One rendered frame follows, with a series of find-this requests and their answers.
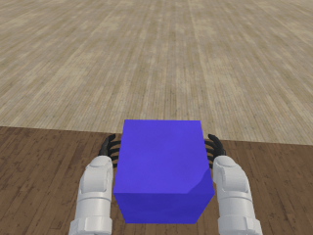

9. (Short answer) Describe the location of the robot left forearm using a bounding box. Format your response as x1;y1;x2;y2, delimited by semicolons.
68;156;113;235

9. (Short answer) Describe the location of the right robot hand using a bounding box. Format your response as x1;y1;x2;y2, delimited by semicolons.
204;134;227;169

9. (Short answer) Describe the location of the carton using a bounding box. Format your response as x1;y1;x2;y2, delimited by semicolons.
113;119;215;224

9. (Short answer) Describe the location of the robot right forearm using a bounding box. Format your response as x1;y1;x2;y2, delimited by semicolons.
212;155;263;235

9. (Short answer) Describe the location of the left robot hand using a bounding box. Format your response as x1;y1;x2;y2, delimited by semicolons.
98;134;121;168

